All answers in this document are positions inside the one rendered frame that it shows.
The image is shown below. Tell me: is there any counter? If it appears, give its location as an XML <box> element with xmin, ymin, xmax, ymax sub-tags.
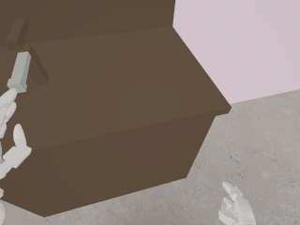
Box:
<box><xmin>0</xmin><ymin>0</ymin><xmax>232</xmax><ymax>218</ymax></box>

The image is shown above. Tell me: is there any robot right hand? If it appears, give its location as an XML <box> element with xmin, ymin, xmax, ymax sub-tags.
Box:
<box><xmin>218</xmin><ymin>181</ymin><xmax>256</xmax><ymax>225</ymax></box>

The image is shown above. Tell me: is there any tap lever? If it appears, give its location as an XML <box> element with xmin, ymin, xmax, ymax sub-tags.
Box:
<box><xmin>7</xmin><ymin>52</ymin><xmax>31</xmax><ymax>94</ymax></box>

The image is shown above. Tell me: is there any robot left hand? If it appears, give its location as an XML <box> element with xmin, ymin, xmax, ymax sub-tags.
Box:
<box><xmin>0</xmin><ymin>88</ymin><xmax>32</xmax><ymax>179</ymax></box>

